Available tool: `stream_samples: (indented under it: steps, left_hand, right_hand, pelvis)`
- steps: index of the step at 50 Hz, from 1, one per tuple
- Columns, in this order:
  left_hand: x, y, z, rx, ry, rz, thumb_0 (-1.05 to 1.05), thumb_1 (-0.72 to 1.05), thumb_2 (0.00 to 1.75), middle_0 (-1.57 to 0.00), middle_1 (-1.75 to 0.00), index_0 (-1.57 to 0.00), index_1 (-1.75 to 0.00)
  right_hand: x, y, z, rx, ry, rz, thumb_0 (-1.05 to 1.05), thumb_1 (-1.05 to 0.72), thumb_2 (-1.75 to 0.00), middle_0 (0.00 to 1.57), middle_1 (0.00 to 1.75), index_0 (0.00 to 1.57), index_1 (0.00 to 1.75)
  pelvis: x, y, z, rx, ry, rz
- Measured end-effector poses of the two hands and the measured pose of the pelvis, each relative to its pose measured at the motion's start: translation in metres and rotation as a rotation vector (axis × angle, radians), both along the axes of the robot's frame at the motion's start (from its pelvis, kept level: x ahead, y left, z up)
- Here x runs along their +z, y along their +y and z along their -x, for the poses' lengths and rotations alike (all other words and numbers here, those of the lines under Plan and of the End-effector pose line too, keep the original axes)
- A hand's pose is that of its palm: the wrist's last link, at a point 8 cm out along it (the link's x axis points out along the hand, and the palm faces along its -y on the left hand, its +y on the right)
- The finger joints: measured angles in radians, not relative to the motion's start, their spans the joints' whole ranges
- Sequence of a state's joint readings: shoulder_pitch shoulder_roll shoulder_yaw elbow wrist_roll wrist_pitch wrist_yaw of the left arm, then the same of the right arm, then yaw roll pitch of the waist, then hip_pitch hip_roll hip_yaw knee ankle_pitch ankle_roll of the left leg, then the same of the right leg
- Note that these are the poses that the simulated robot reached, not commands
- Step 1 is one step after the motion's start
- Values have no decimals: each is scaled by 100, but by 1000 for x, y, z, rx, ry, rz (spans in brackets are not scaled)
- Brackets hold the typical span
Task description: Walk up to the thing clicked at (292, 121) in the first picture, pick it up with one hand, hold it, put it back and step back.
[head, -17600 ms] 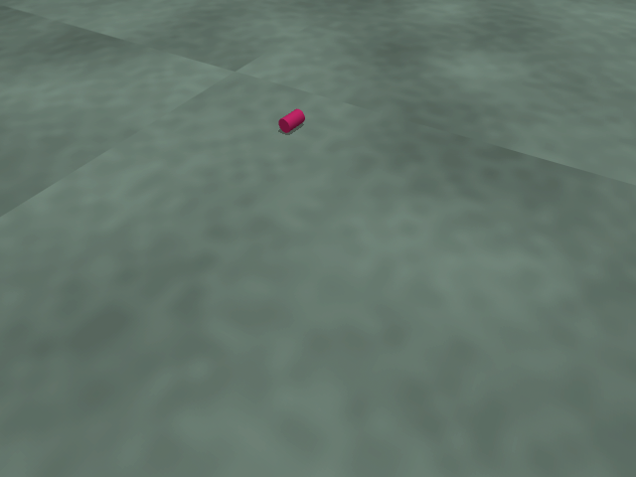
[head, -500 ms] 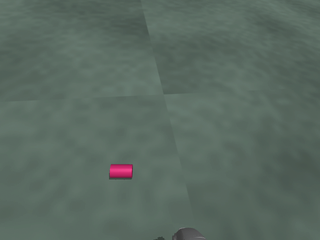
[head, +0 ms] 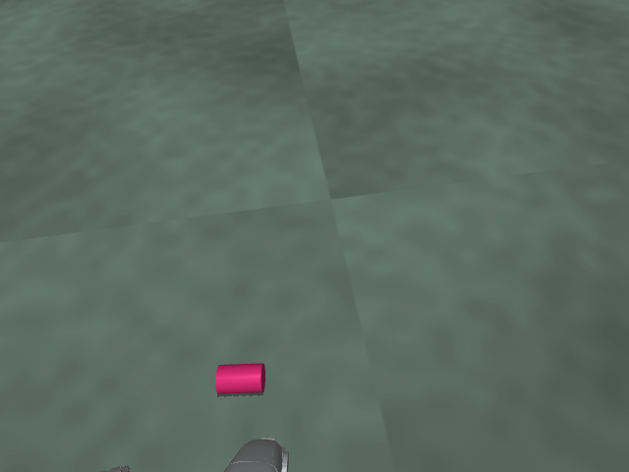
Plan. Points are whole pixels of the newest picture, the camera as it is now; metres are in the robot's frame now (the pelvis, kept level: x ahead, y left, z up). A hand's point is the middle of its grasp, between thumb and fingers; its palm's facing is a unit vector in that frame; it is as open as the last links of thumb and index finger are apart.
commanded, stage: walk up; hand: left
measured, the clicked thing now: (241, 378) +0.46 +0.29 -0.73
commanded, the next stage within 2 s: none
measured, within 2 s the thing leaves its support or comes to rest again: neither
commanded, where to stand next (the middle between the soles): +0.09 +0.02 m, yaw +3 degrees
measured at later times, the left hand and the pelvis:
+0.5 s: hand out of the picture +0.05 +0.26 -0.16, palm faces +0.02 -0.91 -0.41, open 7.4 cm; pelvis +0.00 -0.02 -0.02, yaw +1 degrees
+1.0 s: hand out of the picture +0.06 +0.27 -0.15, palm faces +0.01 -0.94 -0.35, open 7.4 cm; pelvis -0.02 +0.01 +0.00, yaw +2 degrees
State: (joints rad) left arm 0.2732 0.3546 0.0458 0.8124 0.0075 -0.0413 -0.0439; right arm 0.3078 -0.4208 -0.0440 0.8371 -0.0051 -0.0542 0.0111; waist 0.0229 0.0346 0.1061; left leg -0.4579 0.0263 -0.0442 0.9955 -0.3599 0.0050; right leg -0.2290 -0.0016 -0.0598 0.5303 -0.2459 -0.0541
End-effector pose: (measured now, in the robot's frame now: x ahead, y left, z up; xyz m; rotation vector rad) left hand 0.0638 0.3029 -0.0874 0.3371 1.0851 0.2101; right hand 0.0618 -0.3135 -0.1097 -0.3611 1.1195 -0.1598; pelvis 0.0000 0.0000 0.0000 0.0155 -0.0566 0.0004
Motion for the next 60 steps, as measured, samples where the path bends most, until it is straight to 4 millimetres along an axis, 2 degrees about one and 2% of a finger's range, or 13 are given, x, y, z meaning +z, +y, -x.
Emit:
stream_samples:
  steps: [7, 11, 17, 22, 26, 29, 37, 43, 48, 54, 60]
  left_hand:
    - [-33, 4, -10, 37, 51, 24, 1, 90, 90, -21, -30, -20, -30]
    - [-50, 6, -18, 68, 68, 46, 1, 91, 90, -21, -30, -20, -30]
    - [-49, 0, -16, 63, 94, 42, 1, 91, 90, -21, -30, -20, -30]
    - [-40, -7, 6, 71, 95, -12, 1, 91, 90, -21, -30, -20, -30]
    - [-27, -5, 27, 72, 118, -48, 1, 91, 90, -21, -30, -20, -30]
    - [-22, 2, 34, 80, 126, -69, 1, 90, 90, -21, -30, -20, -30]
    - [-19, 12, 34, 65, 90, -59, 1, 91, 90, -21, -30, -20, -30]
    - [-22, 12, 24, 42, 75, -13, 1, 91, 90, -21, -30, -20, -30]
    - [-25, 11, 17, 37, 67, 18, 1, 91, 90, -21, -30, -20, -30]
    - [-26, 8, 21, 48, 107, 28, 1, 91, 90, -21, -30, -20, -30]
    - [-24, 5, 27, 69, 150, 20, 1, 91, 90, -21, -30, -20, -30]
  right_hand:
    - [-5, 3, -31, 25, 44, 53, 0, -91, -89, 21, 30, 21, 30]
    - [-6, 13, -46, 39, 43, 58, 0, -91, -89, 21, 30, 21, 30]
    - [-3, 16, -73, 64, -38, 37, 0, -90, -89, 21, 30, 21, 30]
    - [-13, 10, -86, 71, -78, -5, 0, -90, -89, 21, 30, 21, 30]
    - [-12, 9, -84, 55, -71, -39, 0, -91, -89, 21, 30, 21, 30]
    - [-15, 5, -77, 42, -65, -42, 0, -91, -89, 21, 30, 21, 30]
    - [-16, 11, -38, 17, 21, -38, 0, -91, -89, 21, 30, 21, 30]
    - [-10, 21, -10, -15, 58, -39, 0, -91, -89, 21, 30, 21, 30]
    - [-4, 26, 5, -25, 96, -33, 0, -91, -89, 21, 30, 21, 30]
    - [-2, 26, 7, -34, 121, -31, 0, -91, -89, 21, 30, 21, 30]
    - [-4, 22, -9, -34, 111, -35, 0, -91, -89, 21, 30, 21, 30]
  pelvis:
    - [-15, 3, -21, 28, 3, 27]
    - [-20, 4, -23, 37, 4, 11]
    - [-19, -3, -15, 29, 25, 26]
    - [-21, -14, -5, 33, 5, 63]
    - [-15, -17, -5, 17, 9, 17]
    - [-15, -14, -3, 36, 13, 17]
    - [-9, -5, 15, 39, -6, 15]
    - [-3, 4, 17, 35, -7, 22]
    - [1, 7, 17, 35, 3, 28]
    - [5, 5, 13, 38, 17, 31]
    - [7, 2, 5, 42, 21, 30]
